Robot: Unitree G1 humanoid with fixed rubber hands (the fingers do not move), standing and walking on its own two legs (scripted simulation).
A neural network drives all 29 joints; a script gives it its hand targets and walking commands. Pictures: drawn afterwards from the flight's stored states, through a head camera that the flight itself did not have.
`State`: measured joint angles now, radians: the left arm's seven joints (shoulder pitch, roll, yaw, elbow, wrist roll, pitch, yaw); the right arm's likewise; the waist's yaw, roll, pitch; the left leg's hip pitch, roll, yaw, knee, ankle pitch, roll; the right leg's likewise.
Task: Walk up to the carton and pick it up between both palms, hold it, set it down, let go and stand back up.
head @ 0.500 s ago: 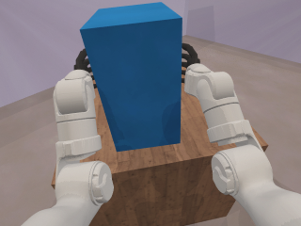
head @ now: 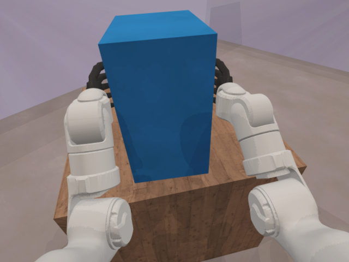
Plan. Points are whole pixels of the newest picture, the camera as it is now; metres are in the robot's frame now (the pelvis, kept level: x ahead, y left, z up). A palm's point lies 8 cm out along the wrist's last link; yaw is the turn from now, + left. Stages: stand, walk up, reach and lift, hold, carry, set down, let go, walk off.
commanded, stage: hold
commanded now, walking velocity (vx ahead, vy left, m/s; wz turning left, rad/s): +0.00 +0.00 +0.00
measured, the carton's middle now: (162, 94) +0.40 +0.01 +0.24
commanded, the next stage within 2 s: none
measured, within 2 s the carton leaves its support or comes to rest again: neither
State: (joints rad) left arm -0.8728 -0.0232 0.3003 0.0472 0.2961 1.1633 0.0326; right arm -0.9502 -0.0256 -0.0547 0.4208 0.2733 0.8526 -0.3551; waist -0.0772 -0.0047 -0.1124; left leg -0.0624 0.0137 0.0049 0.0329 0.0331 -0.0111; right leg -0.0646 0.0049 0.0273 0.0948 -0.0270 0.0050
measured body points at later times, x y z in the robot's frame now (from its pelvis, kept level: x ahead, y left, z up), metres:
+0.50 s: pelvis +0.00 +0.00 +0.00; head -0.06 +0.00 +0.44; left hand +0.37 +0.14 +0.30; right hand +0.38 -0.12 +0.29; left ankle +0.03 +0.13 -0.76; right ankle +0.02 -0.12 -0.76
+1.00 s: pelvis +0.00 -0.01 -0.01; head -0.07 +0.02 +0.44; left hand +0.37 +0.15 +0.28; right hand +0.38 -0.11 +0.29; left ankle +0.03 +0.13 -0.76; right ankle +0.02 -0.12 -0.76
